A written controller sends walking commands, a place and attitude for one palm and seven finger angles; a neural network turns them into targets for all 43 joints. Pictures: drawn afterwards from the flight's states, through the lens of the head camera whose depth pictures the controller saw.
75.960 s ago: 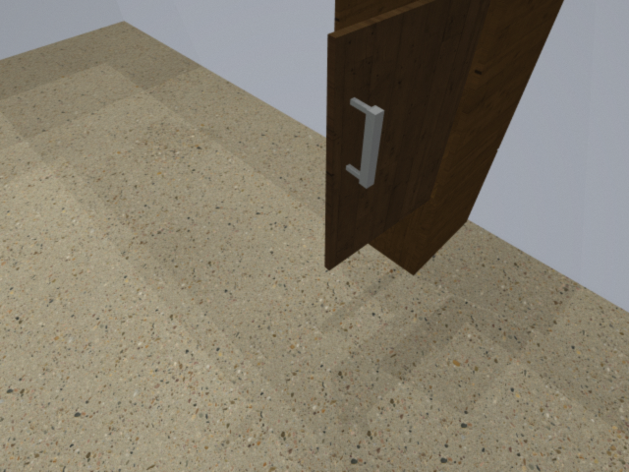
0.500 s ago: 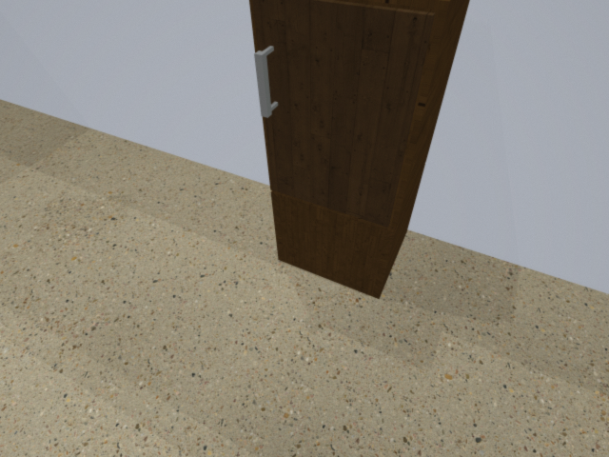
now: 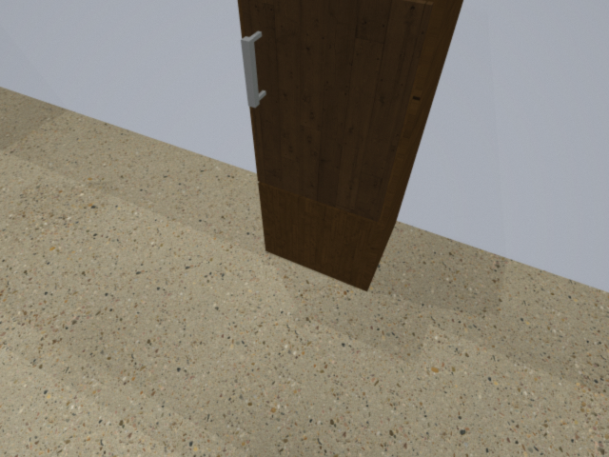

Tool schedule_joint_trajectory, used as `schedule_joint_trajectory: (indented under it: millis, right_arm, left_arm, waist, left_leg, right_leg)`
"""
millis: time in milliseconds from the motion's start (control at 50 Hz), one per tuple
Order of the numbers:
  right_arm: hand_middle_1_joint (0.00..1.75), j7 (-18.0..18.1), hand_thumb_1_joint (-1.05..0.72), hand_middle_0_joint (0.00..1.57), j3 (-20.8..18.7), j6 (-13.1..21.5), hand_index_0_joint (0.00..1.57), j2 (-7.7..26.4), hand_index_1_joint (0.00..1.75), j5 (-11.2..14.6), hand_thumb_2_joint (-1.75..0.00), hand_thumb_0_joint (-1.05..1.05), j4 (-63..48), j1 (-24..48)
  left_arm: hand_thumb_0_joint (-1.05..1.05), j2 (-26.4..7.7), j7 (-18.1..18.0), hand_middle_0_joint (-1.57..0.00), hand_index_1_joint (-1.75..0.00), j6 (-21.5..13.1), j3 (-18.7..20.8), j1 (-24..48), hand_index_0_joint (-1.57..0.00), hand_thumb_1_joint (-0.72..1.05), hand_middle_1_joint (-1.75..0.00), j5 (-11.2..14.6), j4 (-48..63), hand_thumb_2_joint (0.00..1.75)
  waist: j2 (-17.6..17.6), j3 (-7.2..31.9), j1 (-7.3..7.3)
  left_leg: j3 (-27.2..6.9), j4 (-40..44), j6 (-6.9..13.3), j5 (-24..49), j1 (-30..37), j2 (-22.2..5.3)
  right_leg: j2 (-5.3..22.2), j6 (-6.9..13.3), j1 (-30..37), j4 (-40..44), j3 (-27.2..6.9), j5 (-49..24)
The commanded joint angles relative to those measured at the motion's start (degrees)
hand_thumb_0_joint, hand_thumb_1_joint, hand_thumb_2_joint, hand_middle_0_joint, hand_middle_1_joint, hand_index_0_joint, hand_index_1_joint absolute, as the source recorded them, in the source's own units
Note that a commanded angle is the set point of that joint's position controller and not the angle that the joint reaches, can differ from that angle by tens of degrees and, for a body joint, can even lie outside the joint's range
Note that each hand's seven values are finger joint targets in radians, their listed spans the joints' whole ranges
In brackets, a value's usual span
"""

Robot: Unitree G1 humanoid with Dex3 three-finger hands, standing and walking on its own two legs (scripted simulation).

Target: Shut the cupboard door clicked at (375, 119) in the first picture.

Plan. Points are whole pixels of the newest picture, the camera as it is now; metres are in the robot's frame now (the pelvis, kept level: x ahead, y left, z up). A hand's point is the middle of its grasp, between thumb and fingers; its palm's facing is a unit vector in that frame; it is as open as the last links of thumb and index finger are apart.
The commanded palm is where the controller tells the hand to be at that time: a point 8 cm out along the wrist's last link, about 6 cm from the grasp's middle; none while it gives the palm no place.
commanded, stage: look to check the result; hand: left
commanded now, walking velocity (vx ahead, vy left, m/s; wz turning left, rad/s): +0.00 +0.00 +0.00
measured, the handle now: (255, 70) +0.93 +0.17 +0.05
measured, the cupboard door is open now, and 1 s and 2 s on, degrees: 0 0 0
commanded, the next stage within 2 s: stand and wait in 0.36 s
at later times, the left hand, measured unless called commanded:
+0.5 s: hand out of the picture +0.05 +0.23 -0.16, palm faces +0.00 -0.95 -0.30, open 7.3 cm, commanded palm none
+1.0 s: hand out of the picture +0.05 +0.22 -0.16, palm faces +0.00 -0.95 -0.30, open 7.3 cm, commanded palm none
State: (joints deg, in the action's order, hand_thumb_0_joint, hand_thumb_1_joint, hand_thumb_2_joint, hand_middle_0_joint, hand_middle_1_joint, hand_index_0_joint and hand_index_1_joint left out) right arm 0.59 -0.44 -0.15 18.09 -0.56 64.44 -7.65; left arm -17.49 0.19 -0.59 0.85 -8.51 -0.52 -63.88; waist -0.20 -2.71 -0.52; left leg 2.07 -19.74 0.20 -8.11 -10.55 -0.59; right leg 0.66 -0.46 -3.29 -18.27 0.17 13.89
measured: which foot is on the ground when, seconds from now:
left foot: down 0.00-1.00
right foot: down 0.00-1.00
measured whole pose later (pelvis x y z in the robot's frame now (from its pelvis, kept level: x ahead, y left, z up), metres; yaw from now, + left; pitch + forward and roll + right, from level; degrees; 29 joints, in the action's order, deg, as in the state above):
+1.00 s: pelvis +0.01 -0.01 +0.00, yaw +0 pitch -2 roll +0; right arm 0.9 -0.2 -0.4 16.5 -0.5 64.9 -8.6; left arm -16.1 -0.4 -0.7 0.9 -10.3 -0.4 -64.5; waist -0.5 -2.5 -0.2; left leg 1.9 -18.7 -0.7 -8.6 -8.4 -1.3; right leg -0.1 0.4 -1.0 -16.8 0.2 14.2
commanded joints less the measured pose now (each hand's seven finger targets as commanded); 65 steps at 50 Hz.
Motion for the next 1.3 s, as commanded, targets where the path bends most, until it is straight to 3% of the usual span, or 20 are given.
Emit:
schedule_joint_trajectory:
  millis: [0,240,900,1140,1280]
  right_arm:
    - [0.30,0.81,-0.90,0.20,-1.91,1.41,0.20,10.62,0.30,-0.19,-0.90,0.00,-3.47,1.82]
    - [0.30,0.75,-0.90,0.20,-2.01,1.16,0.20,10.24,0.30,-0.13,-0.90,0.00,-3.22,1.89]
    - [0.30,1.12,-0.90,0.20,-1.64,1.14,0.20,8.64,0.30,-0.18,-0.90,0.00,-2.65,-0.01]
    - [0.30,1.06,-0.90,0.20,-1.64,0.98,0.20,8.16,0.30,-0.16,-0.90,0.00,-2.56,-0.10]
    - [0.30,1.07,-0.90,0.20,-1.55,1.12,0.20,8.12,0.30,-0.18,-0.90,0.00,-2.56,-0.42]
  left_arm:
    - [0.00,-10.90,-1.00,-0.20,-0.30,-0.86,1.80,-0.14,-0.20,0.90,-0.30,-0.11,2.31,0.90]
    - [0.00,-10.73,-1.13,-0.20,-0.30,-0.82,1.70,-0.60,-0.20,0.90,-0.30,-0.23,1.86,0.90]
    - [0.00,-9.22,-1.39,-0.20,-0.30,-0.86,1.76,-2.25,-0.20,0.90,-0.30,-0.07,1.63,0.90]
    - [0.00,-8.81,-1.35,-0.20,-0.30,-0.74,1.64,-2.42,-0.20,0.90,-0.30,-0.11,1.47,0.90]
    - [0.00,-8.77,-1.34,-0.20,-0.30,-0.85,1.69,-2.71,-0.20,0.90,-0.30,-0.06,1.46,0.90]
  waist:
    - [-0.10,5.09,0.40]
    - [0.78,3.41,0.20]
    - [0.80,3.09,0.37]
    - [0.40,1.36,0.30]
    - [0.36,2.60,0.34]
  left_leg:
    - [-6.01,1.48,0.91,11.50,6.34,-6.60]
    - [-5.90,2.43,0.92,9.35,6.75,-6.61]
    - [-5.03,1.99,0.53,11.09,6.85,-6.55]
    - [-5.11,2.61,0.47,8.36,6.31,-6.50]
    - [-5.17,2.42,0.46,9.35,6.51,-6.44]
  right_leg:
    - [6.48,2.76,-2.50,3.00,-3.75,-12.90]
    - [6.28,2.63,-3.52,3.94,-3.94,-10.59]
    - [6.24,2.83,-1.84,4.03,-3.78,-14.98]
    - [6.01,2.78,-3.27,4.87,-4.05,-11.11]
    - [6.01,2.82,-2.39,4.49,-4.18,-12.61]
